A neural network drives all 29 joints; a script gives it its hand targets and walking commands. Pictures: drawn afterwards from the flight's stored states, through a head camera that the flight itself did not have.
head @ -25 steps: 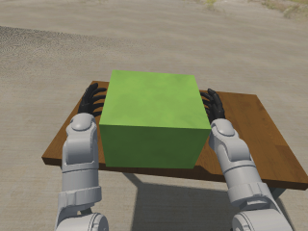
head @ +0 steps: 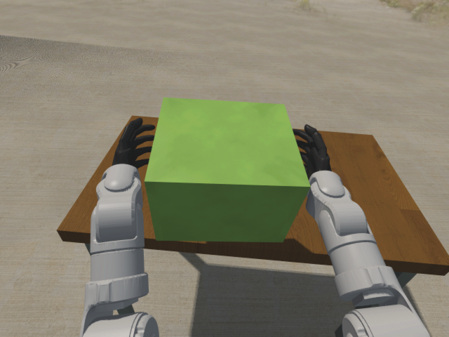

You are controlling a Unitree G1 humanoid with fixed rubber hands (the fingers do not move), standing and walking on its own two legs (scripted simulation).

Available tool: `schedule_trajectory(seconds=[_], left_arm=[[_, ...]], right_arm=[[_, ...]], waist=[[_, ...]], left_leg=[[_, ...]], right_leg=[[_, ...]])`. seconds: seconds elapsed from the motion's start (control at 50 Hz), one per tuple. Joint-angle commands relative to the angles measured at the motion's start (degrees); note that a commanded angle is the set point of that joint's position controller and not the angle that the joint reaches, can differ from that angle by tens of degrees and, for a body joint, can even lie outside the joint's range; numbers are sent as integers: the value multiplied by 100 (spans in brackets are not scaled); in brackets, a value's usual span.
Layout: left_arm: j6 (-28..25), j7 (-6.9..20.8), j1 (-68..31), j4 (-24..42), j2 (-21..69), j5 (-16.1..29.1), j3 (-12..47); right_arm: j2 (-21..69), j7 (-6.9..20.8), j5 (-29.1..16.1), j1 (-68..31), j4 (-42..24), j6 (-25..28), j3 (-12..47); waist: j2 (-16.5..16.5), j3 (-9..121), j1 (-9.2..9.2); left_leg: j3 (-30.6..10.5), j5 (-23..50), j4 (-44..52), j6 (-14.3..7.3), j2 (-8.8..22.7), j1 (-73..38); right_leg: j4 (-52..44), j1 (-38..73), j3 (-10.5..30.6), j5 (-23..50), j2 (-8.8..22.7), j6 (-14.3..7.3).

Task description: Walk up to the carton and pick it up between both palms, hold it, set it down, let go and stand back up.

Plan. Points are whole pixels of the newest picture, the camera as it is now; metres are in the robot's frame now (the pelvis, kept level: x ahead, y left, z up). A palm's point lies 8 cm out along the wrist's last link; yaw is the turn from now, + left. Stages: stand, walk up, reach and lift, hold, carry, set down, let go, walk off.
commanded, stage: hold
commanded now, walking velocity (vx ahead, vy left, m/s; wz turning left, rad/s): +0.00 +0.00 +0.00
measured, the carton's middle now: (222, 169) +0.38 +0.01 +0.14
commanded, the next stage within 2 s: none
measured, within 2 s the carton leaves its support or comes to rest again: neither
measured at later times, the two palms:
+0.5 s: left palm (129, 165) +0.35 +0.17 +0.18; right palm (318, 174) +0.35 -0.15 +0.17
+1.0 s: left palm (127, 166) +0.34 +0.17 +0.18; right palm (317, 174) +0.35 -0.15 +0.17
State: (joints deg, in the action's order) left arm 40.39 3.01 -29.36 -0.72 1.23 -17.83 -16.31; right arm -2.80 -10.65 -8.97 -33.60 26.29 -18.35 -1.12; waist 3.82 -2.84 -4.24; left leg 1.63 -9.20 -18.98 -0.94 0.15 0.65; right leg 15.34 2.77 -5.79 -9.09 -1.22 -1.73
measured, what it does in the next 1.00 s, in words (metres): stands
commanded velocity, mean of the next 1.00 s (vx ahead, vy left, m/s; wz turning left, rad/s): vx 0.00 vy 0.00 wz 0.00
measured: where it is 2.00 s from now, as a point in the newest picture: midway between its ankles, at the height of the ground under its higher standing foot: outside the picture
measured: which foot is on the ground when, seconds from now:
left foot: down 0.00-1.00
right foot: down 0.00-1.00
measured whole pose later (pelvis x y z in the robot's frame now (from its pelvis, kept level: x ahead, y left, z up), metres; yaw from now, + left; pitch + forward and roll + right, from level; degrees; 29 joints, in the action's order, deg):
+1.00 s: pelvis +0.00 +0.00 +0.00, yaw +0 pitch -9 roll -1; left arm 40.7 3.5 -29.2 -0.1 1.2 -18.0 -15.9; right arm -2.4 -10.9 -8.6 -32.4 24.4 -18.4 -1.5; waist 3.4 -3.5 -4.3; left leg 1.8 -8.9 -18.9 -1.1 0.0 0.8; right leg 15.4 2.5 -5.6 -8.8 -1.0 -1.6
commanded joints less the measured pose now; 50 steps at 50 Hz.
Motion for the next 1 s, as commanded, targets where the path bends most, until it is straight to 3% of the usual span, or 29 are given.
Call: schedule_trajectory(seconds=[0.0,0.16,0.36,0.74,0.98], left_arm=[[-212,874,-3308,532,2476,875,2670],[-259,814,-3344,695,2533,1015,2855],[-182,740,-3347,491,2507,931,2669],[-248,862,-3368,508,2461,917,2646],[-227,801,-3376,545,2503,928,2697]], right_arm=[[2882,620,-406,-4104,-1982,495,1938],[2820,664,-423,-4209,-2276,516,2004],[2780,779,-340,-4364,-2043,575,1951],[2904,649,-361,-4256,-2055,568,1997],[2819,713,-354,-4265,-2056,574,1962]], waist=[[-504,1994,-170],[-558,2230,-133],[-445,2188,72],[-454,2211,-85],[-486,2136,-29]], left_leg=[[1,1411,115,204,-169,-588],[-52,1540,52,257,-110,-774],[10,1128,181,100,-39,-700],[9,1328,113,146,-167,-597],[5,1271,144,155,-84,-706]], right_leg=[[-73,349,87,1490,-45,384],[-74,140,4,1259,-121,309],[-164,-40,54,685,-90,248],[-49,379,74,1456,-39,385],[-123,74,33,957,-90,289]])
